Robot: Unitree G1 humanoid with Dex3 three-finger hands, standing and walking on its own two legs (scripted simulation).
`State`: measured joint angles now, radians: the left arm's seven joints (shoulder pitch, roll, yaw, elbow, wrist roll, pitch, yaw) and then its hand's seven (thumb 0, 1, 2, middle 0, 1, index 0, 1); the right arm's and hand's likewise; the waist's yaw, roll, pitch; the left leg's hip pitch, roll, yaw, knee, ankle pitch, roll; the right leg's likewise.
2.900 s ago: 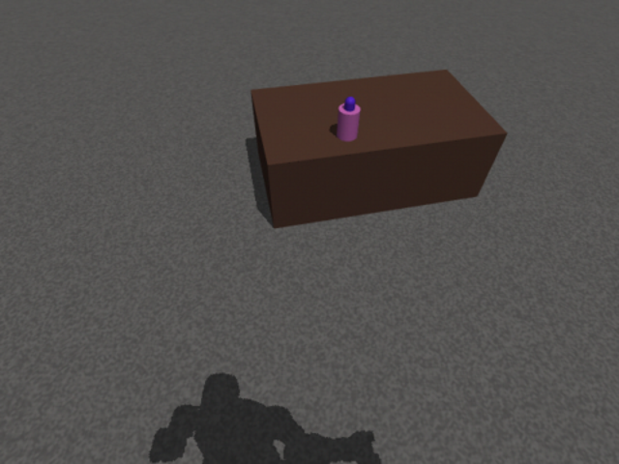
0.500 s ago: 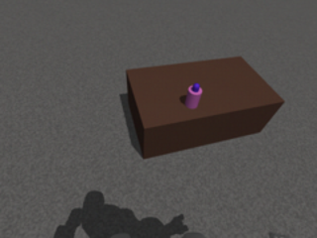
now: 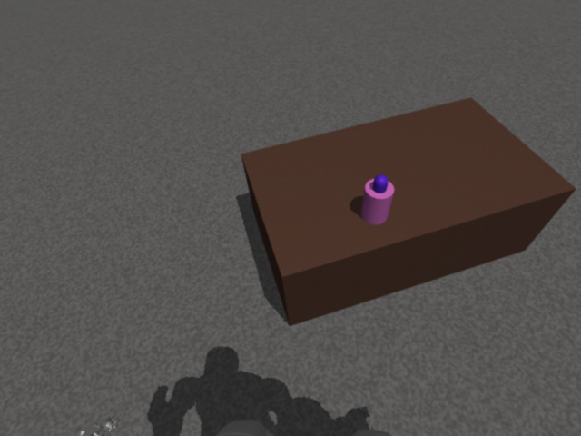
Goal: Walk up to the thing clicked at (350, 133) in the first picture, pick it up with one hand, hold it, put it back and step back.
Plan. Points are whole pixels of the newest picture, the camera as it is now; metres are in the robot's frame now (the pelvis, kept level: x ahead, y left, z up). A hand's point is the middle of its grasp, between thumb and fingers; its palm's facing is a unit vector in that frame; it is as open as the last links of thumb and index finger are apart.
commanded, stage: walk up
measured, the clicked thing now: (377, 196) +0.78 -0.22 -0.32
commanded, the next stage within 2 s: stand in 1.84 s
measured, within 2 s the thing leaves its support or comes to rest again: neither
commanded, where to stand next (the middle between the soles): +0.12 +0.00 m, yaw +0 degrees
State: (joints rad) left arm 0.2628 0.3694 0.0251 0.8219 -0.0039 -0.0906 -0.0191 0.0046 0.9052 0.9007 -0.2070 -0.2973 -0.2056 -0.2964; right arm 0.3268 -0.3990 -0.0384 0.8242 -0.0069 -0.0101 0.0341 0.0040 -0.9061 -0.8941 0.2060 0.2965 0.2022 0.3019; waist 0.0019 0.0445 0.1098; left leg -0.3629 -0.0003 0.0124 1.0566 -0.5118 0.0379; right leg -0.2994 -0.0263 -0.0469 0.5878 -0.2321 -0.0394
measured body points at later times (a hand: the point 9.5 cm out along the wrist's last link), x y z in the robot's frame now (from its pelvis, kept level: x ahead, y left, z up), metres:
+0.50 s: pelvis +0.03 +0.05 -0.01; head +0.06 +0.08 +0.44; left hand +0.10 +0.36 -0.15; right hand +0.13 -0.27 -0.10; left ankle +0.11 +0.17 -0.73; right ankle -0.01 -0.11 -0.71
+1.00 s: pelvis +0.04 +0.03 +0.01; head +0.05 +0.03 +0.46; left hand +0.14 +0.33 -0.12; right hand +0.11 -0.28 -0.12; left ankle +0.11 +0.17 -0.73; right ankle -0.01 -0.10 -0.73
